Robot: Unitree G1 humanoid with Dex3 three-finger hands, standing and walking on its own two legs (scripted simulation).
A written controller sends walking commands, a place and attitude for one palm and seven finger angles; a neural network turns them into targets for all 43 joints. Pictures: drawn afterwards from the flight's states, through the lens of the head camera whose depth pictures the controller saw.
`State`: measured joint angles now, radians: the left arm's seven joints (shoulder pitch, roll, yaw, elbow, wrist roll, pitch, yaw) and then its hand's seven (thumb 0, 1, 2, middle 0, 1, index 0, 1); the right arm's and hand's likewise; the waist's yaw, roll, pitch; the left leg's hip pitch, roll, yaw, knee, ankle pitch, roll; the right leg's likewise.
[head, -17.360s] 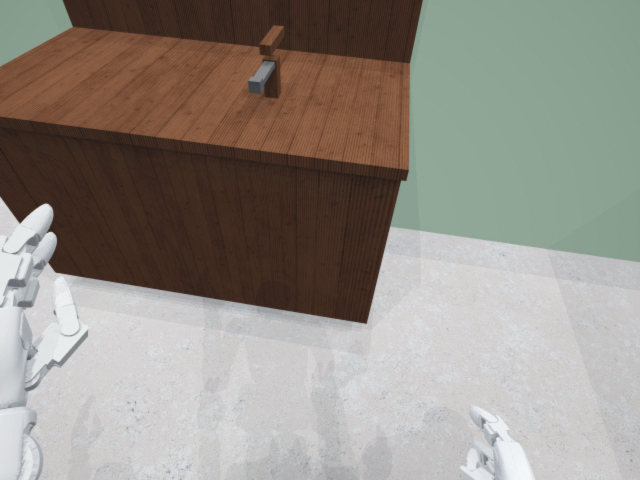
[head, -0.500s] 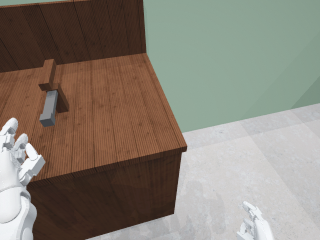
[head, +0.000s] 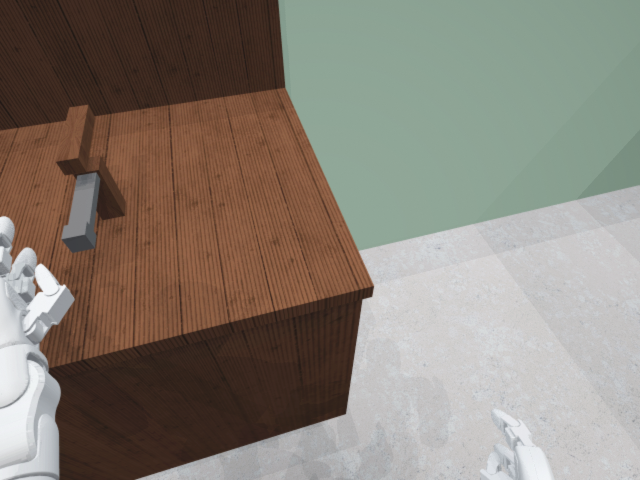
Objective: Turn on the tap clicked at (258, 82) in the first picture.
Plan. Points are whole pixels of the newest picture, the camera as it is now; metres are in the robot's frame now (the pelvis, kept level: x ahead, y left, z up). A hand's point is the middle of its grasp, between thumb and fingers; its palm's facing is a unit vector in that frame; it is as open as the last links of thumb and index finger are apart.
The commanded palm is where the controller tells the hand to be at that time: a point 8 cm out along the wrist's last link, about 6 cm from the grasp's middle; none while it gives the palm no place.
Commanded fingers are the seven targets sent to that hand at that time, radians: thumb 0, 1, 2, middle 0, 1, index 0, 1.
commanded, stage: reach beside the lever's end, fingers flat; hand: left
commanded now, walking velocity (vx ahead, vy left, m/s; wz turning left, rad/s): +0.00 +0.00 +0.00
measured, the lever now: (79, 237) +0.37 +0.36 +0.09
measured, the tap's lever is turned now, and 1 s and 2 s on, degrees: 0 0 6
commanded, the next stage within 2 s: push the lever round in 1.12 s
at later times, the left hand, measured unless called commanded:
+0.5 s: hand (46, 276) +0.31 +0.37 +0.09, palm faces +0.62 -0.78 -0.11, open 7.8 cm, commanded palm +0.27 +0.40 +0.09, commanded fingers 0.00 0.90 0.90 -0.15 -0.15 -0.15 -0.15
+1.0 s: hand (45, 273) +0.32 +0.38 +0.08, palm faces +0.60 -0.79 -0.11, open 7.8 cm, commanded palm +0.27 +0.41 +0.08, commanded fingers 0.00 0.90 0.90 -0.15 -0.15 -0.15 -0.15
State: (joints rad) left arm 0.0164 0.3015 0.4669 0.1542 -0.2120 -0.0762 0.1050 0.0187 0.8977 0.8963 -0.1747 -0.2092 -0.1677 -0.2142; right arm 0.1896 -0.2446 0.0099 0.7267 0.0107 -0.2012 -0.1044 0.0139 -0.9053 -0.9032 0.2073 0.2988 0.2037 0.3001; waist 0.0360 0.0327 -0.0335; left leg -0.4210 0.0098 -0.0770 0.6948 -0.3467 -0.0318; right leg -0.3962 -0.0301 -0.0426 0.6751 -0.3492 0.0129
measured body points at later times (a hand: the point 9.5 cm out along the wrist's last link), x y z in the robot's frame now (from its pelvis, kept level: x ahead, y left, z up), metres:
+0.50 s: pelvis +0.00 +0.00 -0.01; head +0.05 +0.00 +0.44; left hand +0.27 +0.41 +0.09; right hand +0.13 -0.27 -0.11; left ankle +0.01 +0.14 -0.72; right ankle +0.00 -0.13 -0.72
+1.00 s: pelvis +0.01 +0.01 -0.01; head +0.06 +0.02 +0.44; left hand +0.28 +0.42 +0.09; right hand +0.10 -0.25 -0.12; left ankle +0.01 +0.14 -0.72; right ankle +0.00 -0.13 -0.72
